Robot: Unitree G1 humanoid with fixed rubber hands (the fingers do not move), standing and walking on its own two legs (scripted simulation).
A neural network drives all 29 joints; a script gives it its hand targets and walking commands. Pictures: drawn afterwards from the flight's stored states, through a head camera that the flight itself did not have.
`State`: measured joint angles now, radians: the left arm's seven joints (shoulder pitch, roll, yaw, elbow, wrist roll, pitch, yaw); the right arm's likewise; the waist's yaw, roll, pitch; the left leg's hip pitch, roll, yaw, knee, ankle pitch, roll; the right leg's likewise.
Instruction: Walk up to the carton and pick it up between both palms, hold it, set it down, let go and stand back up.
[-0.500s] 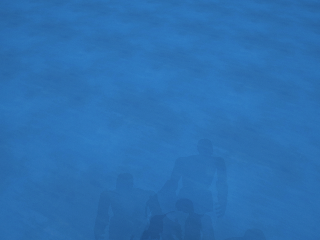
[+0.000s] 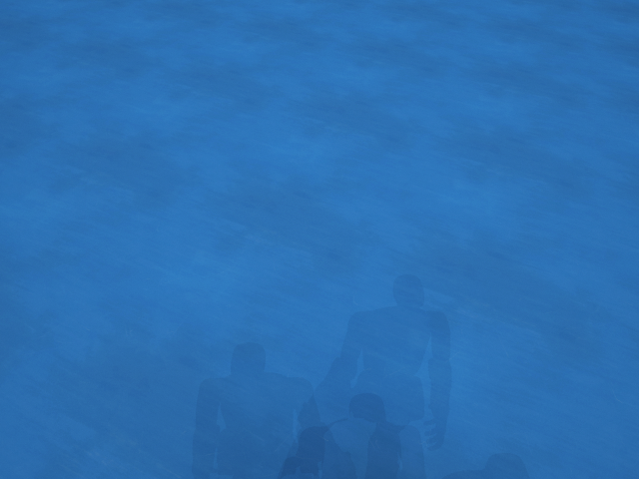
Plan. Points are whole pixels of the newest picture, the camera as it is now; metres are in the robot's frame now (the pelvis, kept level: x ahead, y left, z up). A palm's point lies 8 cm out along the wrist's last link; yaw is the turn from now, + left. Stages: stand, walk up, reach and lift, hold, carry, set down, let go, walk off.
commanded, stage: stand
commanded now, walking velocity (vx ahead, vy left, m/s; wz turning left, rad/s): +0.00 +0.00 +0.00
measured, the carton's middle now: out of the picture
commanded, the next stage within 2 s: walk up in 1.98 s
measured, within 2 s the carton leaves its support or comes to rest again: neither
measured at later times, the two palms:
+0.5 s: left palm out of the picture -0.03 +0.20 -0.15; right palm out of the picture -0.04 -0.20 -0.15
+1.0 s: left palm out of the picture -0.04 +0.20 -0.15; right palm out of the picture -0.03 -0.20 -0.15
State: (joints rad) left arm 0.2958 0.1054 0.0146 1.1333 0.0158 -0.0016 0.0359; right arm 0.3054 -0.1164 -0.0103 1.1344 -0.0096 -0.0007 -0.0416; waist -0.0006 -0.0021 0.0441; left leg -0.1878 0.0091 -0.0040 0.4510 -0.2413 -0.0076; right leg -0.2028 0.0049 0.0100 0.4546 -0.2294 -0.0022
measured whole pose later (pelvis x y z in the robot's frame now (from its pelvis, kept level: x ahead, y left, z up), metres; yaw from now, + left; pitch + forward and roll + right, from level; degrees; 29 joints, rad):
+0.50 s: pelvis -0.01 +0.00 +0.00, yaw +0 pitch -2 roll +0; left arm 0.31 0.10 0.01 1.13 0.01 0.00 0.04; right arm 0.32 -0.11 0.00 1.14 -0.01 0.00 -0.04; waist 0.00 0.00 0.06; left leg -0.19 0.01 0.00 0.44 -0.22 0.00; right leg -0.20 0.00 0.01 0.44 -0.21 0.00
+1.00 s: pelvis -0.01 +0.00 +0.00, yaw +0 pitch -1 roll +0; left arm 0.34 0.09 0.01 1.14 0.01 -0.01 0.04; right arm 0.32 -0.11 -0.01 1.14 -0.01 0.00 -0.04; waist 0.00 0.00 0.02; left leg -0.20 0.00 0.00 0.44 -0.23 0.00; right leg -0.21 0.00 0.01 0.44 -0.21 0.00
